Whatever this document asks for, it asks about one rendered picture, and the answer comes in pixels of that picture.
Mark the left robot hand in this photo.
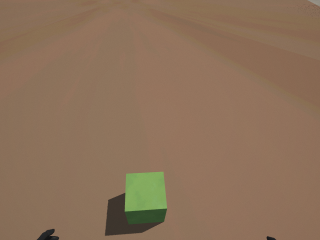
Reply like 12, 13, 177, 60
37, 229, 59, 240

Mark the carton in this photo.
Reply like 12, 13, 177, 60
125, 171, 167, 225

